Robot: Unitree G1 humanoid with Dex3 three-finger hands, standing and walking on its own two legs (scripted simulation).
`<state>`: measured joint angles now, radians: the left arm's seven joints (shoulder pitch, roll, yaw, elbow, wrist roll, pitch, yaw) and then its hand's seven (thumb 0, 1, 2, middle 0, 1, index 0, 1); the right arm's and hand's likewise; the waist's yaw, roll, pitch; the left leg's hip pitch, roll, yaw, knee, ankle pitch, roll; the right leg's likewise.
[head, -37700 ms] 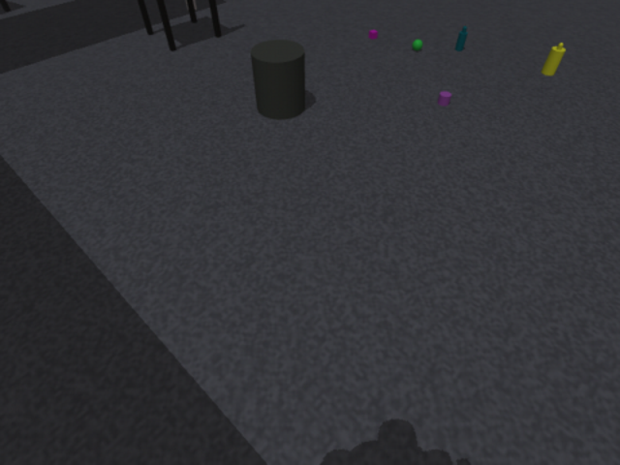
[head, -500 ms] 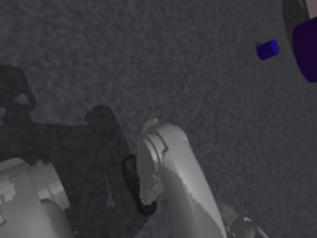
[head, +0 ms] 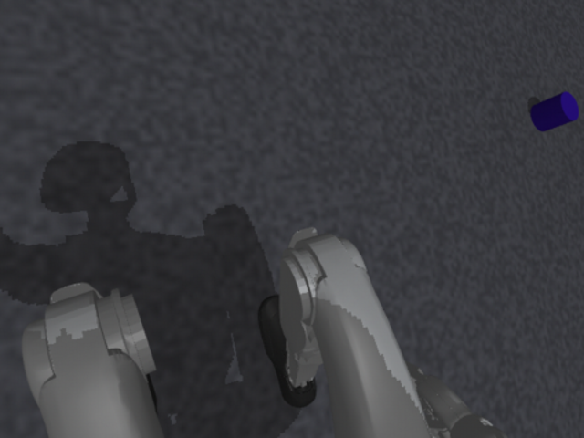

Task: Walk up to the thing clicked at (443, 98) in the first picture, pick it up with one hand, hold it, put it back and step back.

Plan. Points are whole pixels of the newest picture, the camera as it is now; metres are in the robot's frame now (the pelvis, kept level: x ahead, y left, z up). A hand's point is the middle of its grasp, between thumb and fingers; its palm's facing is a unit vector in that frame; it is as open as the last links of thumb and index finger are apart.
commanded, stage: go down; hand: left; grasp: from above
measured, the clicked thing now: out of the picture +0.44 +0.43 -0.28
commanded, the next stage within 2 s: none
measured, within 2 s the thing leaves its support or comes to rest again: neither
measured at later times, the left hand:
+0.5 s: hand out of the picture +0.40 +0.45 +0.02, palm faces -0.42 -0.16 -0.89, open 14.0 cm
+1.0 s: hand out of the picture +0.39 +0.45 +0.10, palm faces -0.42 -0.16 -0.89, open 14.1 cm
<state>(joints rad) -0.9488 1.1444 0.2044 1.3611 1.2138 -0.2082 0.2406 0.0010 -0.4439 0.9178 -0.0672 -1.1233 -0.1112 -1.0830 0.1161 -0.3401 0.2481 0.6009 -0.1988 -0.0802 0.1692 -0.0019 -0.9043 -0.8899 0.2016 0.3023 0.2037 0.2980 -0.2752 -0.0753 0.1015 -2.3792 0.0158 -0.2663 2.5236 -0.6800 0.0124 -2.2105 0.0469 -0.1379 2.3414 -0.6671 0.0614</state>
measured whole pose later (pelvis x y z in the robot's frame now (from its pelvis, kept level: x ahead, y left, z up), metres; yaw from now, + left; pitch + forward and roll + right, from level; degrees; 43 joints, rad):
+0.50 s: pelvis -0.01 +0.00 +0.08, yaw +6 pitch +33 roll -11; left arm -0.85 1.00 0.15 0.98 1.03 -0.27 -0.12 0.00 -0.52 0.98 -0.07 -1.08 -0.08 -1.07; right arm 0.11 -0.29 0.11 0.60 -0.06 0.08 0.06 0.00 -0.91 -0.89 0.20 0.30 0.20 0.30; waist -0.17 0.01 -0.07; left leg -2.18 0.03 -0.14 2.20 -0.63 0.03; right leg -2.05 0.00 -0.06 2.10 -0.64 0.06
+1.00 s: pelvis -0.01 -0.01 +0.14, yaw +8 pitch +34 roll -8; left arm -0.85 1.02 0.21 1.04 1.05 -0.34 -0.14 0.00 -0.53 0.98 -0.07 -1.07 -0.09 -1.06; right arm 0.19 -0.27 0.09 0.64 -0.05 0.09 0.01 0.00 -0.91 -0.89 0.20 0.30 0.20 0.30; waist -0.18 0.02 -0.10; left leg -2.00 0.04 -0.12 2.01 -0.61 0.00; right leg -1.91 0.01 -0.06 1.92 -0.60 0.05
